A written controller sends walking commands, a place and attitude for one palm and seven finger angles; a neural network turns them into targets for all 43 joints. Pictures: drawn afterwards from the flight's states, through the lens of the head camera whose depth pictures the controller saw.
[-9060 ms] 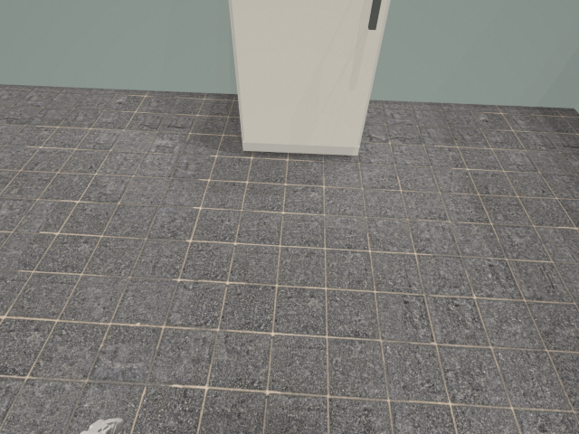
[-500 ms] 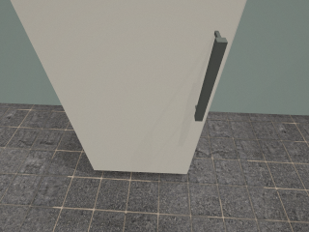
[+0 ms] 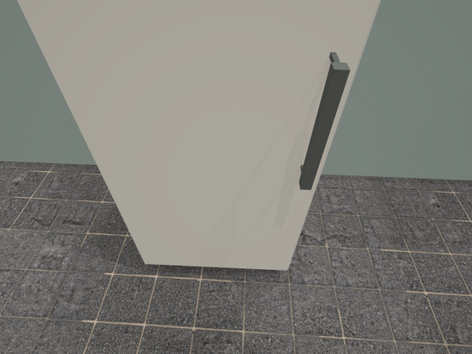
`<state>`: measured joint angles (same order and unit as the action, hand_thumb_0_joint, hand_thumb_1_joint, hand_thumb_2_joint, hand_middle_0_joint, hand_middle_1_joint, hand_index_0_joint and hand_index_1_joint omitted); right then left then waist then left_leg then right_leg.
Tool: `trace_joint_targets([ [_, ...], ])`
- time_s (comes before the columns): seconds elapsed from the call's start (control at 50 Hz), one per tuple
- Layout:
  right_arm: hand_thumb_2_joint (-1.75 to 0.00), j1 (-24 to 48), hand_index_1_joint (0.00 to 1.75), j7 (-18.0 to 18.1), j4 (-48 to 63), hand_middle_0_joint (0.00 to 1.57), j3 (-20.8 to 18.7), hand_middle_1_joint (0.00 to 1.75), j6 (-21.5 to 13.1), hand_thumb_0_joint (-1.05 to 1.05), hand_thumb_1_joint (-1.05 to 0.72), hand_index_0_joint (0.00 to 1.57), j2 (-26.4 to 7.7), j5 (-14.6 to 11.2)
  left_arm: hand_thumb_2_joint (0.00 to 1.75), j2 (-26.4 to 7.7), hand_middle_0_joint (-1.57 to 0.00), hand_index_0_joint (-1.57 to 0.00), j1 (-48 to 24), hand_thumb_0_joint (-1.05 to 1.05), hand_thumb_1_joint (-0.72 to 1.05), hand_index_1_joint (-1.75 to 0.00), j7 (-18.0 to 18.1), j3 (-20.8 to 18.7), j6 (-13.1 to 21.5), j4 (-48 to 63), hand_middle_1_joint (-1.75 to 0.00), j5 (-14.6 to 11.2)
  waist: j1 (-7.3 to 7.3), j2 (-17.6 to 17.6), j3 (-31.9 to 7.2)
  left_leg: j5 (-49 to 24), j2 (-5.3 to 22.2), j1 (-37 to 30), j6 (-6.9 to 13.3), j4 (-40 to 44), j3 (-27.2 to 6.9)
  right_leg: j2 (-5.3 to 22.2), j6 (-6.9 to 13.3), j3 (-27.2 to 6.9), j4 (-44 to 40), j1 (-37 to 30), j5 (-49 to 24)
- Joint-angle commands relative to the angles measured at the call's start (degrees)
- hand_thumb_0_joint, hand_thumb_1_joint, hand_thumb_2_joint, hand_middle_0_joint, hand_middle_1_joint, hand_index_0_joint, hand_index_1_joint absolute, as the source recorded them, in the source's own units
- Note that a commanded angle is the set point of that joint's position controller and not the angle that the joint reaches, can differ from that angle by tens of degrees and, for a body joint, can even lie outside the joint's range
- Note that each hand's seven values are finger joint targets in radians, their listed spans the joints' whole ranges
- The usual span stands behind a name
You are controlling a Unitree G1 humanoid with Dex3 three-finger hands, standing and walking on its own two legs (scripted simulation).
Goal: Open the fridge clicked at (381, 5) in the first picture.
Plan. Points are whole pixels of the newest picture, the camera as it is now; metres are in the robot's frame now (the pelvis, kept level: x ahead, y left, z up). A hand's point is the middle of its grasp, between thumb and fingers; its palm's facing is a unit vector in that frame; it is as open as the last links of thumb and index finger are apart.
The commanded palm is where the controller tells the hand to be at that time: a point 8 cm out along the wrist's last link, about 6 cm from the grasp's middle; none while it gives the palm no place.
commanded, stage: shuffle to correct the standing spot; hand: right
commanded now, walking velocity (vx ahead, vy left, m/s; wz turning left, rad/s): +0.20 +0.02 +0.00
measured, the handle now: (317, 129) +0.55 -0.15 +0.09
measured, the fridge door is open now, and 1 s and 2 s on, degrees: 0 0 0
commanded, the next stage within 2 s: come to a stop and stand still in 0.20 s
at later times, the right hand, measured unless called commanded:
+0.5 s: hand out of the picture +0.04 -0.17 -0.20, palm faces -0.01 +0.99 -0.15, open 7.3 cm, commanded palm none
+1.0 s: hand out of the picture +0.11 -0.21 -0.18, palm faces +0.00 +0.97 -0.23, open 7.3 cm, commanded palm none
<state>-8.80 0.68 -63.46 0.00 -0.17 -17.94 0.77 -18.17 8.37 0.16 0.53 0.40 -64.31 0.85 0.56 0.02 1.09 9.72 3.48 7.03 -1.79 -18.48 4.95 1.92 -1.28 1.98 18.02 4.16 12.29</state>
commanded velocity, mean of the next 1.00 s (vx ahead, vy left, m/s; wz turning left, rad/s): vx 0.00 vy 0.02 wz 0.00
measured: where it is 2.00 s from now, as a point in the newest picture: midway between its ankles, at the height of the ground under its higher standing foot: outside the picture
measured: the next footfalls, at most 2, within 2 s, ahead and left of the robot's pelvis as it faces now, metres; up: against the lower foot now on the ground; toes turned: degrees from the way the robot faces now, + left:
left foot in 0.52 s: +0.11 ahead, +0.11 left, +0.00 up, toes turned +7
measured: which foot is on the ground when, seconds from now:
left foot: down 0.00-0.36, up 0.38-0.50, down 0.52-1.00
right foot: down 0.00-1.00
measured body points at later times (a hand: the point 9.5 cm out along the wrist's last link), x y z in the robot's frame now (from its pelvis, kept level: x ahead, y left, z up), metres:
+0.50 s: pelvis +0.07 -0.01 -0.02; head +0.10 -0.02 +0.43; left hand -0.01 +0.19 -0.18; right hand +0.04 -0.22 -0.19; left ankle +0.07 +0.11 -0.75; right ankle -0.03 -0.13 -0.75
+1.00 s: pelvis +0.06 -0.03 -0.02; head +0.06 -0.02 +0.43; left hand +0.10 +0.22 -0.17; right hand +0.11 -0.26 -0.17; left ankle +0.07 +0.11 -0.75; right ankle +0.02 -0.12 -0.75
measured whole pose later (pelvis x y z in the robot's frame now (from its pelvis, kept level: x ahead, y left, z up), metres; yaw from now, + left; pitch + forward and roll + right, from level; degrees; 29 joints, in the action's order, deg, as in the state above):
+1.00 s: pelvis +0.06 -0.03 -0.02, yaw +2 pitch -1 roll +0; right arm -13.1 2.6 -59.7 -0.3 0.5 -9.3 0.9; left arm -11.1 13.9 1.6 -1.9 0.9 -57.3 0.8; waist 0.0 -1.2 1.2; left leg 15.9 4.5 15.6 -1.1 -33.0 5.5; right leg 1.8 1.2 8.6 31.5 9.0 21.2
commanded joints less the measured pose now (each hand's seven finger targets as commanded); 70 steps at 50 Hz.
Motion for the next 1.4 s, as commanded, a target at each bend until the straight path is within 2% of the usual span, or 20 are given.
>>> trace_joint_targets([
  [0.0, -0.90, -3.72, 0.30, 0.25, 1.00, 0.20, -0.71, 0.30, 0.14, 0.00, -0.90, 0.20, -4.53, 0.31, 0.90, -3.98, -0.20, -0.20, 3.26, 0.00, 0.90, -0.30, 0.28, -0.68, -0.26, 1.19, -0.30, 0.46, -0.15, 1.10, 2.08, 8.74, 4.23, 1.27, 1.16, 1.86, -4.86, 4.68, 0.61, -2.55, -1.77, 5.65, 4.17],
  [0.1, -0.90, -7.26, 0.30, -0.13, 0.97, 0.20, -1.30, 0.30, -0.03, 0.00, -0.90, 0.20, -3.28, 0.48, 0.90, -2.21, -0.20, -0.20, 6.06, 0.00, 0.90, -0.30, 0.43, -1.00, 0.00, 0.88, -0.30, 0.40, 0.00, 1.08, 6.46, 12.68, 3.70, 4.75, 2.37, -0.81, -5.49, 4.33, 1.63, -2.11, 1.63, 8.67, 7.56],
  [0.28, -0.90, -16.78, 0.30, 0.55, -1.08, 0.20, -3.44, 0.30, -0.99, 0.00, -0.90, 0.20, -0.15, 0.38, 0.90, 3.28, -0.20, -0.20, 12.89, 0.00, 0.90, -0.30, 1.50, -1.95, 1.58, 0.33, -0.30, -0.01, -0.17, 4.10, 4.01, -2.14, 5.98, -0.84, 6.52, -8.14, -6.46, 2.34, 1.91, 2.87, 15.35, 12.28, -0.58],
  [0.3, -0.90, -16.26, 0.30, 0.66, -0.87, 0.20, -3.42, 0.30, -0.90, 0.00, -0.90, 0.20, 0.98, 0.35, 0.90, 3.60, -0.20, -0.20, 14.43, 0.00, 0.90, -0.30, 1.70, -2.08, 1.72, -0.17, -0.30, -0.08, -0.85, 1.92, 4.18, -4.82, 4.95, 1.19, 6.09, -10.80, -4.80, 2.91, 2.06, 2.17, 14.11, 9.86, -4.73],
  [0.34, -0.90, -11.80, 0.30, 1.14, 0.92, 0.20, -2.32, 0.30, -0.62, 0.00, -0.90, 0.20, 5.64, 0.36, 0.90, 1.28, -0.20, -0.20, 22.48, 0.00, 0.90, -0.30, 2.65, -2.70, 1.82, -3.52, -0.30, 0.02, -4.41, -11.39, 3.21, -6.86, -0.80, 11.54, 2.19, -24.92, 3.21, 9.84, 4.19, -5.56, 8.15, -3.24, -38.04],
  [0.36, -0.90, -8.86, 0.30, 1.51, 2.41, 0.20, -1.65, 0.30, -0.48, 0.00, -0.90, 0.20, 6.85, 0.20, 0.90, 1.15, -0.20, -0.20, 25.52, 0.00, 0.90, -0.30, 3.30, -2.63, 1.60, -5.31, -0.30, 0.11, -5.27, -17.42, 6.17, 14.80, -2.58, 21.25, 0.99, -28.94, 2.88, 14.02, 6.86, -10.13, 6.63, -9.10, -60.12],
  [0.38, -0.90, -6.69, 0.30, 1.67, 2.83, 0.20, -1.92, 0.30, -0.10, 0.00, -0.90, 0.20, 6.19, 0.22, 0.90, 1.71, -0.20, -0.20, 26.27, 0.00, 0.90, -0.30, 3.79, -2.37, 1.05, -5.82, -0.30, 0.44, -5.52, -14.54, 8.29, 23.59, -1.49, 24.79, 1.40, -30.58, 0.89, 15.63, 8.52, -10.85, 7.26, -10.78, -66.87],
  [0.42, -0.90, -7.22, 0.30, 1.32, 3.00, 0.20, -2.37, 0.30, 0.27, 0.00, -0.90, 0.20, 6.39, 0.17, 0.90, 2.40, -0.20, -0.20, 22.20, 0.00, 0.90, -0.30, 4.25, -2.31, 0.66, -4.23, -0.30, 0.36, -3.13, -9.23, 10.88, 18.81, -0.11, 20.58, 2.08, -22.39, 0.55, 14.09, 8.33, -8.01, 7.97, -5.66, -61.44],
  [0.46, -0.90, -15.38, 0.30, 0.86, 1.28, 0.20, -3.07, 0.30, -0.07, 0.00, -0.90, 0.20, 5.26, 0.04, 0.90, 1.72, -0.20, -0.20, 17.40, 0.00, 0.90, -0.30, 4.40, -2.57, 0.83, -1.61, -0.30, -0.56, 1.14, -5.22, 3.23, -6.25, -0.60, 1.98, 2.18, -7.33, 1.00, 9.08, 4.48, -2.64, 14.72, 1.27, -50.21],
  [0.5, -0.90, -18.75, 0.30, 1.54, -0.03, 0.20, -3.38, 0.30, -0.49, 0.00, -0.90, 0.20, 1.35, -0.13, 0.90, 5.74, -0.20, -0.20, 17.73, 0.00, 0.90, -0.30, 3.68, -2.91, 0.60, -0.33, -0.30, -1.49, 0.80, 4.15, -3.26, -39.76, 11.75, -8.32, 7.79, -9.13, -7.66, 2.45, 0.85, 1.04, 19.75, 11.16, -9.33],
  [0.52, -0.90, -17.44, 0.30, 1.73, 0.34, 0.20, -3.27, 0.30, -0.29, 0.00, -0.90, 0.20, 1.76, -0.15, 0.90, 7.62, -0.20, -0.20, 16.24, 0.00, 0.90, -0.30, 3.72, -3.11, -0.08, 0.05, -0.30, -1.27, 0.70, 8.06, -1.20, -45.94, 14.43, -5.88, 10.14, -7.08, -7.66, 1.16, 0.38, 2.25, 22.30, 11.68, 9.82],
  [0.56, -0.90, -13.63, 0.30, 2.17, 1.17, 0.20, -2.85, 0.30, 0.07, 0.00, -0.90, 0.20, 2.71, 0.52, 0.90, 9.89, -0.20, -0.20, 14.83, 0.00, 0.90, -0.30, 3.61, -3.00, -0.96, 0.10, -0.30, -0.99, 0.42, 11.14, 3.10, -42.51, 15.55, 0.53, 12.01, -5.39, -7.97, 2.77, 0.63, 0.58, 25.48, 12.85, 18.38],
  [0.64, -0.90, -7.61, 0.30, 2.33, 3.86, 0.20, -3.34, 0.30, 0.69, 0.00, -0.90, 0.20, 2.75, -0.16, 0.90, 9.30, -0.20, -0.20, 19.46, 0.00, 0.90, -0.30, 2.89, -3.38, -0.49, -1.44, -0.30, -0.55, -2.28, 3.54, -1.19, -26.46, 9.79, 3.55, 7.57, -11.78, -3.83, 3.96, 0.75, 1.14, 7.73, 5.14, -6.32],
  [0.68, -0.90, -6.94, 0.30, 1.98, 5.47, 0.20, -3.09, 0.30, 1.16, 0.00, -0.90, 0.20, 4.74, -0.10, 0.90, 5.47, -0.20, -0.20, 15.42, 0.00, 0.90, -0.30, 2.81, -3.81, -0.18, 0.61, -0.30, 0.20, -0.45, -5.12, 0.07, -8.51, 2.62, 5.07, 2.36, -13.04, 0.00, 10.17, 3.53, -3.19, 4.59, 6.76, -20.13],
  [0.74, -0.90, -6.91, 0.30, 1.78, 4.77, 0.20, -2.90, 0.30, 1.09, 0.00, -0.90, 0.20, 5.22, 0.39, 0.90, 4.79, -0.20, -0.20, 12.01, 0.00, 0.90, -0.30, 3.05, -3.71, 0.49, 1.45, -0.30, 0.11, 0.38, -7.70, 1.81, -6.70, 1.77, 3.43, 1.71, -13.55, -0.31, 10.26, 4.40, -3.24, 4.47, 7.05, -30.83],
  [0.84, -0.90, -12.40, 0.30, 3.86, 2.58, 0.20, -2.50, 0.30, -0.05, 0.00, -0.90, 0.20, 1.58, 0.02, 0.90, 0.22, -0.20, -0.20, 6.77, 0.00, 0.90, -0.30, 2.28, -4.53, 0.81, 6.61, -0.30, -1.24, 0.88, -2.78, -4.70, -31.88, 6.18, 2.22, 3.20, -9.93, -5.66, 7.91, 0.85, 2.77, 18.33, 4.24, -31.41],
  [0.88, -0.90, -7.84, 0.30, 2.87, 6.11, 0.20, -2.20, 0.30, -0.70, 0.00, -0.90, 0.20, 0.79, 0.16, 0.90, 4.39, -0.20, -0.20, 10.25, 0.00, 0.90, -0.30, 1.37, -3.43, 0.55, 7.90, -0.30, -0.40, -1.56, -4.05, -6.00, -19.52, 7.40, 2.82, 5.96, -13.07, -5.15, 5.46, 1.14, 1.12, 9.43, 6.69, -7.74],
  [0.94, -0.90, -6.96, 0.30, 1.97, 6.62, 0.20, -1.16, 0.30, -0.48, 0.00, -0.90, 0.20, 3.77, 0.12, 0.90, 2.31, -0.20, -0.20, 10.85, 0.00, 0.90, -0.30, 1.63, -2.75, 1.12, 9.19, -0.30, 0.33, -0.81, -7.88, -1.52, -3.32, 1.62, 6.14, 3.82, -14.50, -0.98, 8.89, 3.60, -1.69, 6.04, 6.15, -24.84],
  [1.1, -0.90, -7.30, 0.30, 1.00, 5.73, 0.20, -0.27, 0.30, -0.30, 0.00, -0.90, 0.20, 2.13, 0.10, 0.90, 2.39, -0.20, -0.20, 10.11, 0.00, 0.90, -0.30, 0.81, -1.55, 0.32, 9.88, -0.30, 0.25, -1.15, 1.90, 7.56, 9.70, 2.83, 10.58, 3.87, -3.90, -6.06, 4.77, 3.43, -0.32, -0.34, 10.61, 9.35],
  [1.38, -0.90, -9.68, 0.30, 1.09, 1.47, 0.20, -0.18, 0.30, -1.60, 0.00, -0.90, 0.20, 2.67, -0.30, 0.90, 4.65, -0.20, -0.20, 15.03, 0.00, 0.90, -0.30, 1.00, -0.19, 1.30, 2.95, -0.30, 0.06, -0.64, 1.76, 2.86, 0.41, 4.53, 4.95, 4.48, -3.66, -5.37, 4.66, 2.71, 0.74, 0.25, 7.83, 0.94],
])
